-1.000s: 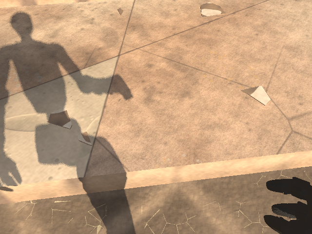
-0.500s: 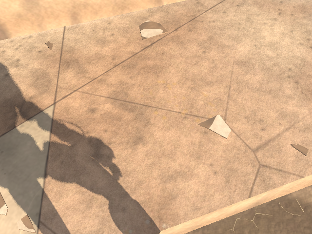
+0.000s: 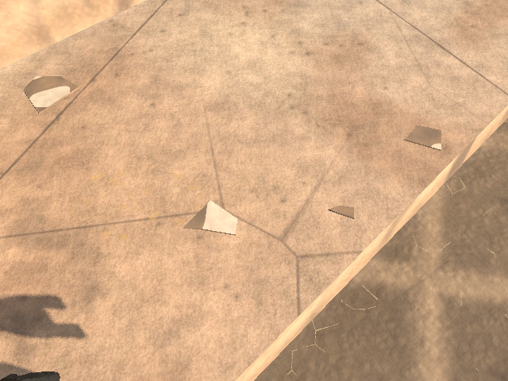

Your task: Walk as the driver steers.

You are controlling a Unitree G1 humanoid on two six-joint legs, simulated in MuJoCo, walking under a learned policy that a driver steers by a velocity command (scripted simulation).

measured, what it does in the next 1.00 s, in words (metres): steps on the spot: right foot, then left foot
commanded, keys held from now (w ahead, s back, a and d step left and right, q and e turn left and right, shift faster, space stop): e+shift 0.38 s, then q+shift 0.62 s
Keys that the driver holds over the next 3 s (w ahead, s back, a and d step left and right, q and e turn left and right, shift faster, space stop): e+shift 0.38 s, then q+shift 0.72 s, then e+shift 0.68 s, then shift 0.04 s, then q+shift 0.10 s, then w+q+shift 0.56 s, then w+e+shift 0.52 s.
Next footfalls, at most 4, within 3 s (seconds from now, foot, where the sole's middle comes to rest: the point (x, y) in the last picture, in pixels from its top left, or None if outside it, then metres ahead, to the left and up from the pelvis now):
0.40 right None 0.01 -0.16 -0.77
0.92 left None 0.07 0.06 -0.77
1.36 right None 0.11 -0.18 -0.77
1.68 left None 0.14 0.06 -0.77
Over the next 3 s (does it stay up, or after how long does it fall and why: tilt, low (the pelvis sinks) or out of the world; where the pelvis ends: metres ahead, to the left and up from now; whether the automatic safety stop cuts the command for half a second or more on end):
stays up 0.70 -0.05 0.05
